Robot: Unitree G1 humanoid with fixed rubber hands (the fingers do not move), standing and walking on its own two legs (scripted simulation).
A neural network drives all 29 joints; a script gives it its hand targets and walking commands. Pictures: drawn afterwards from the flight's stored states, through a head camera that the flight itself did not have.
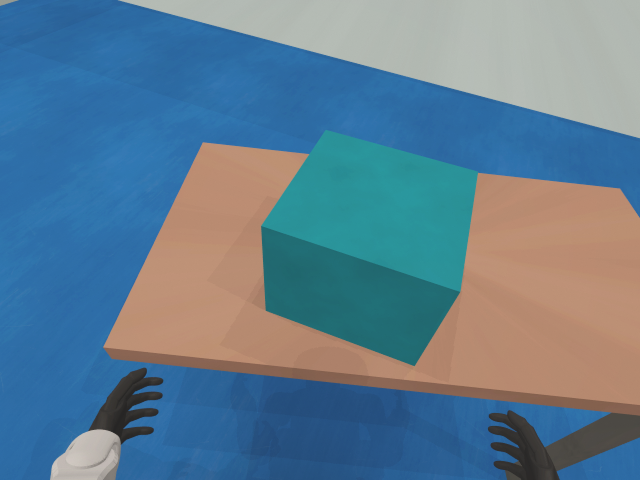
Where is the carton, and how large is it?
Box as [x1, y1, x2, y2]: [261, 130, 477, 365]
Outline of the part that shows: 325,130 261,225 266,310 414,365 460,290 477,171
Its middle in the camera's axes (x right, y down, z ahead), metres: +0.07 +0.00 +0.59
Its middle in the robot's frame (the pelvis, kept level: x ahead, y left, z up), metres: +0.45 -0.03 +0.03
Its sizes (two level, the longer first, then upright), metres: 0.240 0.231 0.194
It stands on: a table, 0.70 m high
